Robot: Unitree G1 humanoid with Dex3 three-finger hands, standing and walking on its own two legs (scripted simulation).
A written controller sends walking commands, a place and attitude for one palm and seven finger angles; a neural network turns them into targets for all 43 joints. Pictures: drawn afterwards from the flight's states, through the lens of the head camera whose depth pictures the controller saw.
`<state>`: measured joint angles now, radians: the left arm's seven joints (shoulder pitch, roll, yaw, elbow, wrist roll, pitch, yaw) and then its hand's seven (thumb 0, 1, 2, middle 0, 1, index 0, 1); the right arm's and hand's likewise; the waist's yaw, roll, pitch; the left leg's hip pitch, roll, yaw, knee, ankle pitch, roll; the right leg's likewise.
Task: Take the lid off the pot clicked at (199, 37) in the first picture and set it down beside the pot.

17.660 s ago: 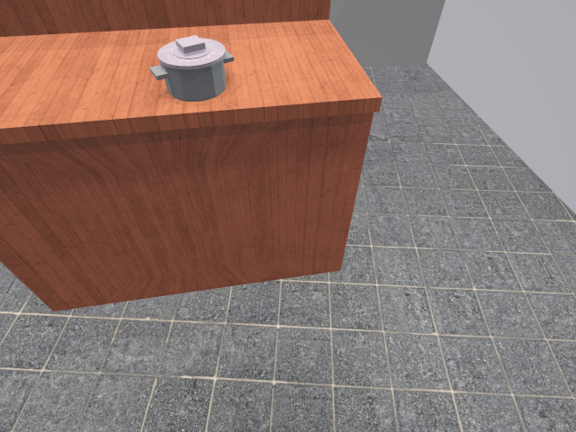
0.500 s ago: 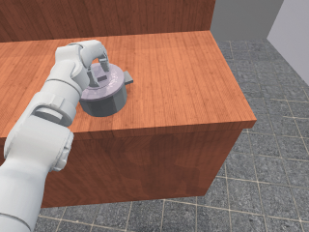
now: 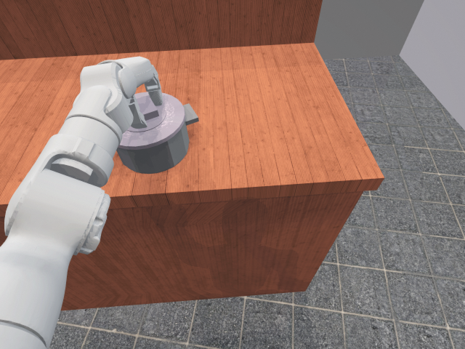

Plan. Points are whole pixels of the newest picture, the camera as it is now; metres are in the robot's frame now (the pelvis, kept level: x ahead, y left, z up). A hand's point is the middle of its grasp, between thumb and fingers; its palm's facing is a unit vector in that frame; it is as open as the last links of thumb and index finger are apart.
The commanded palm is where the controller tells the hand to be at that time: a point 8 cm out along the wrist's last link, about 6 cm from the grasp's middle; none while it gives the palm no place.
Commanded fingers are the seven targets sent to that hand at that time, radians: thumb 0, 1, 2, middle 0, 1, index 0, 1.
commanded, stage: close the fingers and squeeze the knob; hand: left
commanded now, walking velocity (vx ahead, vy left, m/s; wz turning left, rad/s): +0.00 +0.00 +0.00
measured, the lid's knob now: (140, 109) +0.51 +0.15 +0.15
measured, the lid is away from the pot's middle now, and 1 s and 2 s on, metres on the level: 0.00 0.01 0.01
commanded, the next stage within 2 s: lift the lid straight up in 0.02 s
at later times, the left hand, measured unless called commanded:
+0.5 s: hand (135, 101) +0.48 +0.15 +0.19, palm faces -0.37 -0.09 -0.92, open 8.5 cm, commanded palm +0.47 +0.15 +0.25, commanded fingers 0.00 0.56 1.01 -0.71 -1.07 -0.75 -1.06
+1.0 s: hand (123, 79) +0.48 +0.15 +0.23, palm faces -0.33 -0.12 -0.94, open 8.5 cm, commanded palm +0.48 +0.16 +0.29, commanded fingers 0.00 0.56 1.01 -0.71 -1.07 -0.75 -1.06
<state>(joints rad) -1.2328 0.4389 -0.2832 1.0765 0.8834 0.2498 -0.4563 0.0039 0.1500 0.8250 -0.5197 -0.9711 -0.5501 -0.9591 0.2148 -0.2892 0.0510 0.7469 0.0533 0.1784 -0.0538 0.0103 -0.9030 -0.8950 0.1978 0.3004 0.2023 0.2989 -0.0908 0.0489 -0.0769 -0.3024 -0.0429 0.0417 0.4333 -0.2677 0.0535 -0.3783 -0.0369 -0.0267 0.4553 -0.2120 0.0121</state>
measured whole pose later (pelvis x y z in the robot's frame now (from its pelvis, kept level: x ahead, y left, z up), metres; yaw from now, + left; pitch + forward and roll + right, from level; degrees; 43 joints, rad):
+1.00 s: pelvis +0.00 +0.00 +0.00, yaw +1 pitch +7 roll +0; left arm -1.37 0.45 -0.30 1.12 0.89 0.29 -0.53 0.01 0.15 0.81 -0.53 -0.96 -0.57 -0.96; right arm 0.21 -0.29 0.05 0.76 0.04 0.13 -0.05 0.01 -0.90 -0.90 0.20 0.30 0.20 0.30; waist -0.08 0.05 -0.08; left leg -0.27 -0.05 0.02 0.40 -0.25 0.05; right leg -0.35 -0.04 -0.04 0.44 -0.21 0.01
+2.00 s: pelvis +0.00 -0.01 +0.00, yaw +1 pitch +7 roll +1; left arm -1.55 0.49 -0.31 1.13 0.92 0.37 -0.56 0.01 0.15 0.81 -0.53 -0.96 -0.58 -0.96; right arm 0.20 -0.29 0.06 0.76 0.05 0.11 -0.05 0.01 -0.90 -0.90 0.20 0.30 0.20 0.30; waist -0.08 0.06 -0.09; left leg -0.26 -0.05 0.02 0.37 -0.23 0.05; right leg -0.34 -0.04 -0.04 0.42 -0.20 0.01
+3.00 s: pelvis +0.00 +0.00 +0.00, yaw +1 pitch +8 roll +0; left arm -1.47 0.69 -0.24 1.09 0.97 0.23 -0.58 0.01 0.14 0.81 -0.53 -0.96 -0.59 -0.97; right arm 0.20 -0.28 0.06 0.73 0.07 0.17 -0.06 0.01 -0.90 -0.89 0.20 0.30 0.20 0.30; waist -0.09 0.05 -0.08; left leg -0.29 -0.05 0.02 0.39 -0.24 0.05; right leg -0.35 -0.04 -0.05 0.40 -0.18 0.01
